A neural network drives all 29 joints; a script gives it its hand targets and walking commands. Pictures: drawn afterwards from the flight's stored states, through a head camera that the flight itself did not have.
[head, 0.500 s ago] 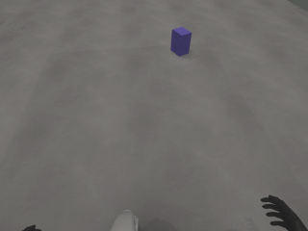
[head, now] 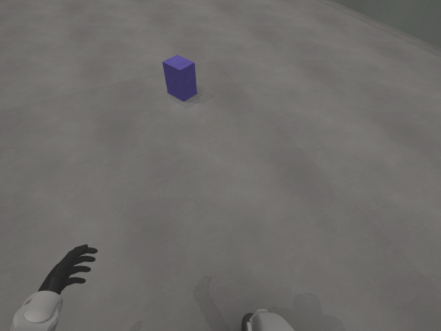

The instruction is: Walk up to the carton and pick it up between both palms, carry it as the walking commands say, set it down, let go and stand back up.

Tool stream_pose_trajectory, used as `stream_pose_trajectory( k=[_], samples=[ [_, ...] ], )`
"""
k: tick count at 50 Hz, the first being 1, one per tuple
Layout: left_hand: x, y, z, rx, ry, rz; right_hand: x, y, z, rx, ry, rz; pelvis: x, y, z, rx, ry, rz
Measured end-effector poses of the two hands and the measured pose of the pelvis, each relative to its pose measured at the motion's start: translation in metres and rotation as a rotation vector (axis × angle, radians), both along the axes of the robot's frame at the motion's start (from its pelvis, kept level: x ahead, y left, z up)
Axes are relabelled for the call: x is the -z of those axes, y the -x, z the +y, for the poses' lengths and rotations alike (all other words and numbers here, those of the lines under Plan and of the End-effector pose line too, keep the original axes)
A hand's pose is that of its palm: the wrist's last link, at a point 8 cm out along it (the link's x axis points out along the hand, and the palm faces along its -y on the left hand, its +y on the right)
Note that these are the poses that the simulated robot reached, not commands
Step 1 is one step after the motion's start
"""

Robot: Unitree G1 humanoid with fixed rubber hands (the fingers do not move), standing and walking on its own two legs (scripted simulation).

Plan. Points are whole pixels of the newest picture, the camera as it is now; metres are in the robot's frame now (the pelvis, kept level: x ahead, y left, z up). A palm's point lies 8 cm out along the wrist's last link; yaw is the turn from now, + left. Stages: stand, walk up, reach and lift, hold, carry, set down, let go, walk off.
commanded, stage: walk up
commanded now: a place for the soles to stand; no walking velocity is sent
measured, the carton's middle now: (180, 78) +1.97 +0.12 -0.63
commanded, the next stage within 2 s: none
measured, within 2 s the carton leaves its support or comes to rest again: neither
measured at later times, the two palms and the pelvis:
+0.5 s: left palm (27, 270) +0.30 +0.39 -0.08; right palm (300, 152) +0.53 -0.25 -0.03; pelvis +0.31 +0.04 -0.02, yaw +6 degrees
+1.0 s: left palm (89, 118) +0.72 +0.33 -0.02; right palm (306, 124) +0.69 -0.33 -0.08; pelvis +0.59 +0.00 +0.00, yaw +4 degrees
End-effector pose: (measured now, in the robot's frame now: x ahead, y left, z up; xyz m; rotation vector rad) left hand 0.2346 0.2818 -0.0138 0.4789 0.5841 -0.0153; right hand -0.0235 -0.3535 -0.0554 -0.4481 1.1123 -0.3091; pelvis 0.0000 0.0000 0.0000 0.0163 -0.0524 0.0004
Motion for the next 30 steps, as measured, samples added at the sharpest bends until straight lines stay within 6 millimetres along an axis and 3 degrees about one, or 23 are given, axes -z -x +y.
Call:
stream_pose_trajectory(
  k=[2, 4, 9, 16, 19, 22, 25, 30],
  samples=[
    [0.008, -0.031, -0.002, -0.016, -0.040, -0.027, 0.018, -0.033, -0.008, -0.002, -0.014, 0.007, 0.015, -0.030, -0.012, -0.005, -0.004, 0.007],
    [0.016, -0.041, 0.001, -0.069, -0.058, -0.001, 0.029, -0.079, -0.008, -0.010, -0.044, -0.029, 0.019, -0.053, -0.017, 0.000, 0.000, 0.005],
    [0.019, -0.020, 0.024, -0.213, -0.085, 0.135, 0.024, -0.218, 0.015, -0.140, -0.114, -0.160, 0.003, -0.109, -0.015, -0.037, 0.019, 0.001],
    [0.019, 0.012, 0.068, -0.403, -0.094, 0.279, -0.005, -0.388, 0.057, -0.341, -0.136, -0.246, -0.010, -0.193, 0.000, -0.086, 0.035, 0.007],
    [0.031, 0.005, 0.083, -0.449, -0.083, 0.341, -0.021, -0.460, 0.079, -0.396, -0.126, -0.315, -0.007, -0.234, 0.012, -0.100, 0.037, 0.007],
    [0.050, -0.020, 0.100, -0.469, -0.068, 0.382, -0.028, -0.523, 0.099, -0.446, -0.078, -0.379, 0.006, -0.277, 0.030, -0.100, 0.034, 0.008],
    [0.068, -0.067, 0.106, -0.457, -0.037, 0.376, -0.024, -0.552, 0.102, -0.426, -0.020, -0.388, 0.016, -0.308, 0.042, -0.109, 0.019, 0.003],
    [0.061, -0.183, 0.094, -0.334, 0.016, 0.286, -0.027, -0.548, 0.089, -0.321, 0.000, -0.306, 0.002, -0.358, 0.044, -0.079, -0.004, -0.006]
  ],
)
